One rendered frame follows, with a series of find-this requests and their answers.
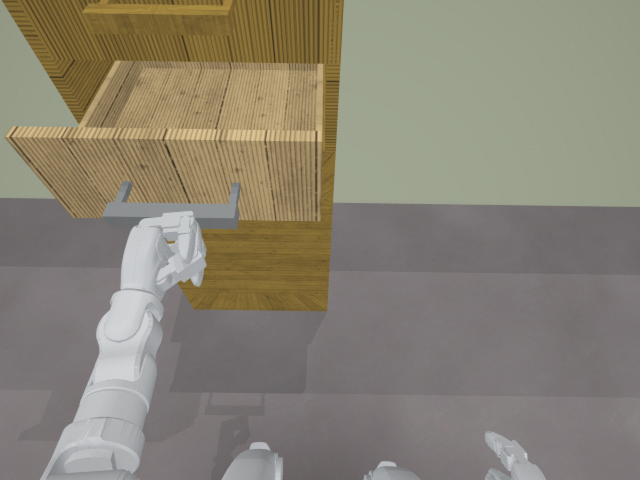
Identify handle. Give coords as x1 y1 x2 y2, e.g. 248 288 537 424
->
82 3 234 36
102 181 241 229

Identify drawer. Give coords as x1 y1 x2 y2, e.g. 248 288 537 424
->
4 61 323 221

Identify robot left forearm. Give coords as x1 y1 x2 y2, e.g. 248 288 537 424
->
40 289 164 480

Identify right robot shin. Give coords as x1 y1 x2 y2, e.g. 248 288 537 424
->
376 461 397 469

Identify right robot hand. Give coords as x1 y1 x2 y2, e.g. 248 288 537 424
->
485 431 546 480

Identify cabinet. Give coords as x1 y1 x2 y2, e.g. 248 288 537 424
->
2 0 344 311

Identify robot left thigh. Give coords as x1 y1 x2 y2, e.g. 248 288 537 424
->
222 449 283 480

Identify left robot hand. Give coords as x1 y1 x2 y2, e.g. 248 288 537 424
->
120 211 207 302

